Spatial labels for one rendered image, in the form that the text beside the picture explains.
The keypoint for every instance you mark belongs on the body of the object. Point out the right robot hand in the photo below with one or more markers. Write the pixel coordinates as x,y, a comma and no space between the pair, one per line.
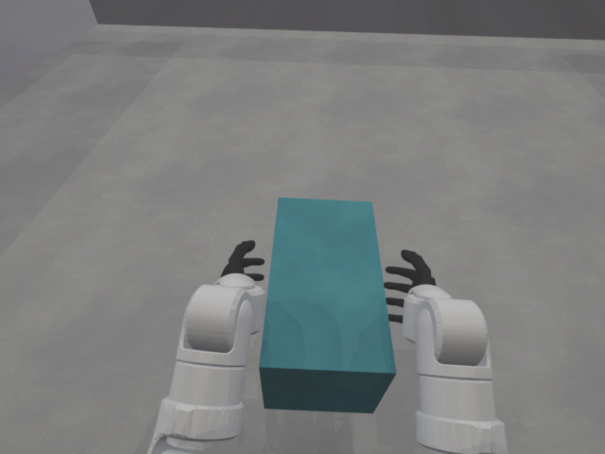
420,276

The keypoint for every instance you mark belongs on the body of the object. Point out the robot left forearm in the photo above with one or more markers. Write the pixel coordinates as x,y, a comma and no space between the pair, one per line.
203,407

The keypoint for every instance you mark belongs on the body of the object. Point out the left robot hand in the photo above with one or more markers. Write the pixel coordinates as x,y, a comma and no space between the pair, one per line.
237,262

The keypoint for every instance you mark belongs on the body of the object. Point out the robot right forearm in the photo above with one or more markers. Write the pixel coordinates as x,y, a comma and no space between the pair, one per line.
457,412

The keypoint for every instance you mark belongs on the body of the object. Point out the carton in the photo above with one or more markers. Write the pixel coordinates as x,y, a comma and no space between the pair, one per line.
326,342

